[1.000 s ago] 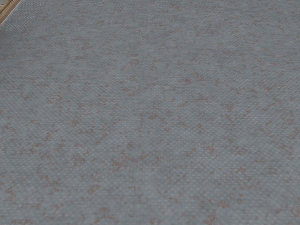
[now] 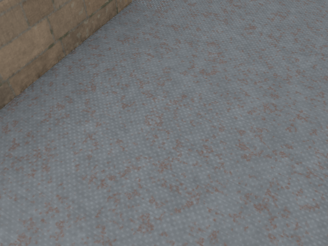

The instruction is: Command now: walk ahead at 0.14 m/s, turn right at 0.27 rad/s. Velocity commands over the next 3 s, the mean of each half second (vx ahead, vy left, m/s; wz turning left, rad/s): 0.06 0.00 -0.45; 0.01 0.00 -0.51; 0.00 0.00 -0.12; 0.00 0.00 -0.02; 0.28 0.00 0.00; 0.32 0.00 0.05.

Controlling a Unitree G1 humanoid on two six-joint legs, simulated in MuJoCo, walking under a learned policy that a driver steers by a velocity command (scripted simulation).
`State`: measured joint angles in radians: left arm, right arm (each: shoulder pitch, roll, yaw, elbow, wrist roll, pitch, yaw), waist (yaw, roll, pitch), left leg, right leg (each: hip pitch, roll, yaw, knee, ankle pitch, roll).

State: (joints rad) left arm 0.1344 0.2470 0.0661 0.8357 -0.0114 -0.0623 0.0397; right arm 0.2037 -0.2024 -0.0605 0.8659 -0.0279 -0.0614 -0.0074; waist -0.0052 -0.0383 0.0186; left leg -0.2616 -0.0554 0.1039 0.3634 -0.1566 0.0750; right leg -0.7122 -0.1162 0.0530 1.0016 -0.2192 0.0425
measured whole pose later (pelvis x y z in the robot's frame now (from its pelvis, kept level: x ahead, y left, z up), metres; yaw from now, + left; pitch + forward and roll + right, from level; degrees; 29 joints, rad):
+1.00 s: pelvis +0.08 -0.03 +0.00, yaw -32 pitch +2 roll -1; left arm 0.17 0.28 0.08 0.60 -0.01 0.05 0.01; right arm 0.18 -0.24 -0.07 0.71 0.00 0.02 -0.04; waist -0.03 -0.02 0.01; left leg -0.29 0.06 0.04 0.50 -0.25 -0.01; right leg -0.46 -0.01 0.03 0.86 -0.43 0.07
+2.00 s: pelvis +0.07 -0.05 -0.01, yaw -34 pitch -1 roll +0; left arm 0.24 0.17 0.05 0.69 0.01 0.00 0.02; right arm 0.24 -0.19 -0.05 0.83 -0.01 -0.01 -0.04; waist -0.01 -0.01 0.02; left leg -0.26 0.04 0.01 0.60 -0.32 -0.03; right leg -0.25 0.02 0.03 0.60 -0.33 -0.01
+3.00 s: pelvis +0.35 -0.26 +0.00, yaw -32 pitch +1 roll -2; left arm 0.25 0.24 0.04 0.88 0.02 -0.08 -0.01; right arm 0.14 -0.26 -0.04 0.77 0.00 -0.03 -0.02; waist 0.04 0.05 0.03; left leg -0.58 0.09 -0.05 0.77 -0.15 -0.03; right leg -0.19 0.07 -0.08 0.31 -0.14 -0.06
